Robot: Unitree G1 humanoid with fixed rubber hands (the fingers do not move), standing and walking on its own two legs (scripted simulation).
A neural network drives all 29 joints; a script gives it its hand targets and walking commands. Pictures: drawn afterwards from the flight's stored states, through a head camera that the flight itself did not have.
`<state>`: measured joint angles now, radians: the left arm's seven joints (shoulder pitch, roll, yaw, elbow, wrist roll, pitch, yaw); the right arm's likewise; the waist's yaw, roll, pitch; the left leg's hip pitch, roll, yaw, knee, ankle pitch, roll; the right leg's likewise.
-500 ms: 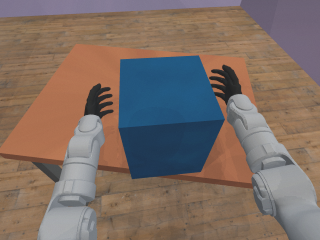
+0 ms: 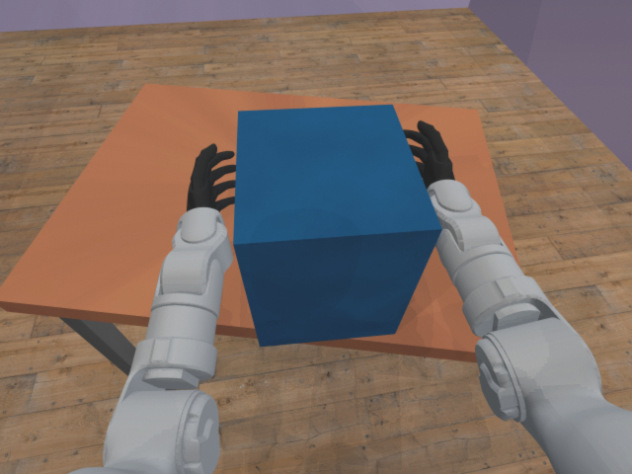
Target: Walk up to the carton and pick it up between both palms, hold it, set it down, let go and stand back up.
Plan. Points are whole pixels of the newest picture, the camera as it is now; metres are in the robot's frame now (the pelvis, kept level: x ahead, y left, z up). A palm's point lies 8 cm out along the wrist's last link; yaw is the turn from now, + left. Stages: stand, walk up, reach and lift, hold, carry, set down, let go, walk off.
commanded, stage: reach and lift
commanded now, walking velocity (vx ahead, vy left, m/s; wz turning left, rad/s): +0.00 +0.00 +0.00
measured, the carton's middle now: (322, 231) +0.40 +0.06 +0.06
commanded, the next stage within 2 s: none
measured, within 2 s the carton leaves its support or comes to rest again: leaves its support in 1.78 s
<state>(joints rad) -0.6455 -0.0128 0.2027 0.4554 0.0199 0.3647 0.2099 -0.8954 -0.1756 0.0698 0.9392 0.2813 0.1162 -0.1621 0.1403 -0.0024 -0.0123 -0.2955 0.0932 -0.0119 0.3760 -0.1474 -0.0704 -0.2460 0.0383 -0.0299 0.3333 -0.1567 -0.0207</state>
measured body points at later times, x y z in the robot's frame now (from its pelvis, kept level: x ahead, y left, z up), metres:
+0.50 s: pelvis +0.00 +0.00 +0.00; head +0.03 +0.01 +0.45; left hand +0.39 +0.21 +0.11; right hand +0.46 -0.08 +0.12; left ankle +0.02 +0.16 -0.75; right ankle +0.01 -0.10 -0.75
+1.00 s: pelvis +0.01 +0.00 +0.01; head +0.00 +0.03 +0.45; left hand +0.38 +0.21 +0.11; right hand +0.44 -0.08 +0.13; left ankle +0.02 +0.16 -0.75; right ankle +0.01 -0.10 -0.75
